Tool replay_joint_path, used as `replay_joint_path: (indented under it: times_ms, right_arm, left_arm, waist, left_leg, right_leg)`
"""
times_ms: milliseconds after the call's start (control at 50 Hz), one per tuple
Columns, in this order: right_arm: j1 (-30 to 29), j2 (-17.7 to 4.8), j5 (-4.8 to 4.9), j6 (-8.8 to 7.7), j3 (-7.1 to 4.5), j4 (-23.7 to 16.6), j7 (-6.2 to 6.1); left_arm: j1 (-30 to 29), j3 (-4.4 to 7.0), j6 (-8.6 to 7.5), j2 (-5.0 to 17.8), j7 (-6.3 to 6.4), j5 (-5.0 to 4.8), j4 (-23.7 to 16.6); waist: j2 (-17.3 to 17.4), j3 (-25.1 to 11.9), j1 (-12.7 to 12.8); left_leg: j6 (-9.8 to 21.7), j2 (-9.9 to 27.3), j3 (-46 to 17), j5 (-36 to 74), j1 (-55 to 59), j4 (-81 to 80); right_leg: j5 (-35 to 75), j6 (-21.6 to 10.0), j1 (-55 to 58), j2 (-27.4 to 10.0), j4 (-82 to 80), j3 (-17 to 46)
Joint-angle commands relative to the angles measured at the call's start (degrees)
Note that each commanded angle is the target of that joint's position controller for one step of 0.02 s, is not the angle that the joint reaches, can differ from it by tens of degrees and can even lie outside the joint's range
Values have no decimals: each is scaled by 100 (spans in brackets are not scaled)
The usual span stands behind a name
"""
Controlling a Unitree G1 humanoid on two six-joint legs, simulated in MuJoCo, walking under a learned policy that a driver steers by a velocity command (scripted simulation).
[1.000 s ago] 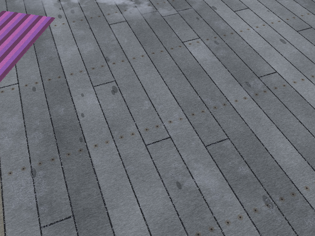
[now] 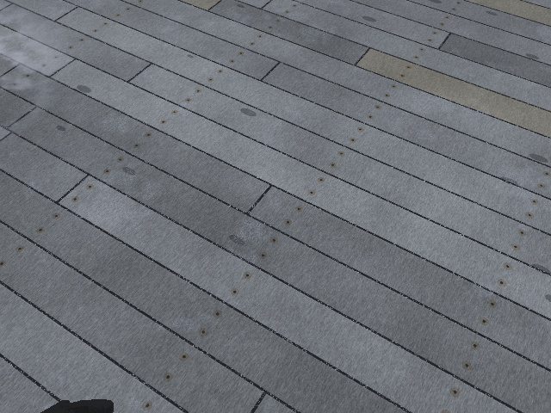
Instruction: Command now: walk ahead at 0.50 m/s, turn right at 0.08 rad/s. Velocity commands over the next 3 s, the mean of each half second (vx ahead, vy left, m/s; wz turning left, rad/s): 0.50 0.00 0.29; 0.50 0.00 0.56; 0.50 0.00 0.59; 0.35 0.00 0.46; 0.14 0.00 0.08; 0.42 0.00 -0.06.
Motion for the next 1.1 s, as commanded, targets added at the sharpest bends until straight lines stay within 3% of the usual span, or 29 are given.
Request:
replay_joint_path:
  times_ms: [20,60,100,120,140,160,180,200,220,260,340,400,480,540,580,600,620,640,660,680,700,720,740,760,820,920,1000,1060,1100]
  right_arm:
    - [-65,-1085,118,15,-194,-242,16]
    - [-42,-1211,144,84,-213,-167,0]
    - [-78,-1064,143,101,-131,-128,-22]
    - [-95,-647,-42,59,37,-301,-16]
    - [548,-22,-25,-47,224,-417,16]
    - [189,-695,155,-94,45,-319,22]
    - [-222,-851,234,-95,-23,-487,26]
    - [-397,-781,173,-64,-21,-495,-3]
    - [-444,-746,94,-1,-50,-485,-21]
    - [-195,-508,110,177,-45,-410,-29]
    - [-531,-295,64,326,-30,-590,-34]
    - [-977,-197,35,300,17,-737,73]
    - [-1719,-162,19,292,74,-1042,215]
    - [-1959,-276,21,305,44,-1251,293]
    - [-1658,-454,30,325,-57,-1288,304]
    - [-1049,-637,56,334,-174,-1168,289]
    - [-112,-995,73,350,-381,-914,216]
    - [559,-1628,86,411,-574,-786,83]
    - [144,-2014,59,333,-570,-1014,102]
    - [265,-1504,32,247,-419,-1099,168]
    - [161,-1189,13,170,-342,-1041,164]
    - [-182,-985,39,127,-277,-1077,161]
    - [-551,-756,9,115,-213,-1150,133]
    - [-751,-663,-56,119,-168,-1266,100]
    - [-673,-817,-39,88,-212,-1293,3]
    - [-298,-936,32,152,-253,-1199,-140]
    - [74,-934,72,225,-261,-1088,-164]
    - [84,-916,55,277,-272,-1103,-193]
    - [-74,-731,36,291,-214,-1194,-183]
  left_arm:
    - [-635,-6,-170,200,-94,-14,-574]
    - [-464,74,-216,412,-113,-18,-560]
    - [876,323,-230,862,-38,55,-151]
    - [1918,466,-196,1349,67,159,4]
    - [1964,483,-170,1737,92,223,-2]
    - [1967,360,-183,1179,70,207,-4]
    - [1662,264,-211,943,67,142,53]
    - [1293,192,-238,719,52,111,82]
    - [967,143,-270,523,30,109,97]
    - [641,137,-379,380,26,161,166]
    - [621,220,-488,510,125,211,403]
    - [708,269,-461,651,192,193,527]
    - [1013,355,-372,871,238,97,712]
    - [1119,414,-254,1003,240,-5,832]
    - [1030,456,-167,1185,260,-50,829]
    - [933,459,-108,1238,266,-82,814]
    - [933,407,-87,1145,272,-92,794]
    - [1077,258,-143,749,284,117,656]
    - [1374,68,-335,164,254,162,337]
    - [738,143,-543,715,174,-66,264]
    - [416,150,-631,769,136,-207,161]
    - [390,133,-666,710,178,-93,222]
    - [402,185,-642,783,223,77,286]
    - [508,219,-570,819,213,125,320]
    - [464,183,-400,613,207,186,259]
    - [-553,43,-403,327,140,160,-5]
    - [-1049,59,-492,461,21,56,-163]
    - [-864,143,-576,664,-33,37,-154]
    - [-25,266,-634,852,9,74,53]
  waist:
    - [611,275,147]
    - [763,153,381]
    - [700,-717,1145]
    - [57,-1659,1538]
    - [-1395,-2474,1107]
    - [-734,-2286,1376]
    - [-693,-1375,1271]
    - [-446,-962,1077]
    - [-479,-614,886]
    - [-511,-396,576]
    - [-171,-41,475]
    - [-122,115,595]
    - [-1,367,867]
    - [-50,411,873]
    - [-226,70,616]
    - [-231,-286,243]
    - [-86,-796,-222]
    - [928,-1225,-319]
    - [1910,-1922,341]
    - [1006,-2075,-110]
    - [856,-1359,-67]
    - [346,-844,199]
    - [352,-646,417]
    - [433,-545,587]
    - [388,-438,676]
    - [617,-170,310]
    - [730,-107,114]
    - [922,-157,276]
    - [977,-526,745]
  left_leg:
    - [1046,1499,-983,1952,-183,-404]
    - [934,1613,-1102,2541,48,2]
    - [615,1186,-738,3593,-457,1609]
    - [323,843,-513,1852,-1725,3444]
    - [30,-25,-854,-1845,-3611,5291]
    - [46,169,-1503,-1858,-4108,5957]
    - [93,396,-1395,-1408,-4488,6043]
    - [84,616,-1311,-921,-4344,5820]
    - [54,749,-1314,-569,-4115,5551]
    - [-7,864,-1363,-145,-3544,5356]
    - [-116,861,-1477,594,-3887,4712]
    - [-83,786,-1297,1474,-3831,3652]
    - [93,689,-923,1631,-3818,2729]
    - [330,558,-675,1029,-3829,2407]
    - [558,175,-306,438,-3145,2385]
    - [715,-118,-118,350,-2327,2242]
    - [928,-421,-118,657,-890,1934]
    - [1318,578,-1796,995,686,1785]
    - [2504,1787,-5353,-360,2060,662]
    - [2332,1915,-5604,-724,2132,81]
    - [2105,1759,-4773,-495,1640,138]
    - [1880,1488,-4054,104,751,199]
    - [1730,1272,-3523,715,30,193]
    - [1691,1125,-3250,1118,-444,75]
    - [1749,959,-2779,1979,-1033,-122]
    - [1342,499,-2254,1495,-1363,-75]
    - [1242,662,-2698,998,-1072,255]
    - [1120,829,-3205,1035,-646,759]
    - [880,524,-3134,1519,-786,1520]
  right_leg:
    - [-56,-70,365,224,-692,-316]
    - [-376,-188,850,385,-1087,-347]
    - [7,-453,3064,596,-1424,-483]
    - [387,-836,4884,-608,-1127,733]
    - [-356,-1677,6226,-1981,-1759,3235]
    - [-932,-1604,5822,-1849,-2138,3382]
    - [-800,-1377,5169,-1634,-2242,2451]
    - [-587,-1230,4455,-1372,-2418,1838]
    - [-398,-1137,3828,-1159,-2653,1332]
    - [-157,-1070,3110,-1018,-3105,734]
    - [505,-1070,2988,-1026,-3435,-142]
    - [552,-931,3094,-888,-3492,-760]
    - [569,-828,3531,-1040,-3433,-1165]
    - [1193,-702,4098,-1186,-3025,-1335]
    - [3130,-570,4278,-1163,-2211,-1494]
    - [3931,-454,4185,-1039,-1307,-1631]
    - [3784,-237,3628,-776,-5,-1773]
    - [1010,99,2044,-433,1948,-1779]
    - [-3045,417,-114,880,3772,-671]
    - [-2880,268,-724,648,4045,339]
    - [-2444,109,-1059,410,3828,267]
    - [-1994,42,-818,130,3287,264]
    - [-1714,49,-366,-48,2754,282]
    - [-1530,67,9,-126,2546,301]
    - [-1160,283,265,-53,1802,146]
    - [631,470,544,340,-329,34]
    - [826,402,829,563,-1137,122]
    - [174,203,1126,609,-1421,200]
    - [112,-78,2367,576,-1741,86]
